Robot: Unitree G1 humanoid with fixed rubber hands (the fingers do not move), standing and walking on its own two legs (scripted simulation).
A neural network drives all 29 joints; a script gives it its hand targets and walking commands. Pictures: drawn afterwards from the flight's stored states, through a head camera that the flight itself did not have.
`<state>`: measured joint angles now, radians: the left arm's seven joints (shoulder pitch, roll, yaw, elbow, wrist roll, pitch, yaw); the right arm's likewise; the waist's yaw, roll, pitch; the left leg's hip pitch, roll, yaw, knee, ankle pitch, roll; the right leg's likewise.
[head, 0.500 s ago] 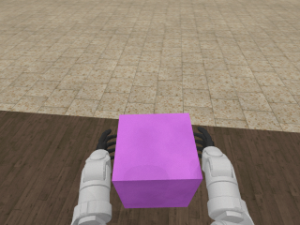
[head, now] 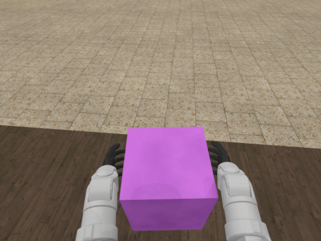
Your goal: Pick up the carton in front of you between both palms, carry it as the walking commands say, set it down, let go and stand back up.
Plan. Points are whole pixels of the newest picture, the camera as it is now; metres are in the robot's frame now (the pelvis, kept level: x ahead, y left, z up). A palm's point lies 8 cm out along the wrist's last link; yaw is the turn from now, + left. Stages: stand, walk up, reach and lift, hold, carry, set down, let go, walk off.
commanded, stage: reach and lift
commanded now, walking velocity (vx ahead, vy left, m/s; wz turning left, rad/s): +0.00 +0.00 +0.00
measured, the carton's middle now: (166, 181) +0.30 +0.00 -0.04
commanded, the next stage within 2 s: hold in 0.06 s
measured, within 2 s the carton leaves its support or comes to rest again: neither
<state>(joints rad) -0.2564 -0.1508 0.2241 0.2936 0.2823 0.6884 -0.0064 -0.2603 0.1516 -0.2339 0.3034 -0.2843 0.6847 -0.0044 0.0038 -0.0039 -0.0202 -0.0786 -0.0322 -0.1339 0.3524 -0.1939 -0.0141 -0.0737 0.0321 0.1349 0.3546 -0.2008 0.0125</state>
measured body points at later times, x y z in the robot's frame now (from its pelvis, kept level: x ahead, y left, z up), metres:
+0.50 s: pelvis -0.01 +0.00 +0.00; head -0.06 +0.00 +0.45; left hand +0.29 +0.15 +0.05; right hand +0.29 -0.15 +0.04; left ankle +0.01 +0.13 -0.75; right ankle +0.00 -0.13 -0.75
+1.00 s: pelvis -0.01 +0.00 +0.00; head -0.05 +0.00 +0.45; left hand +0.30 +0.15 +0.04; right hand +0.30 -0.15 +0.04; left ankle +0.01 +0.13 -0.75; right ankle +0.00 -0.13 -0.75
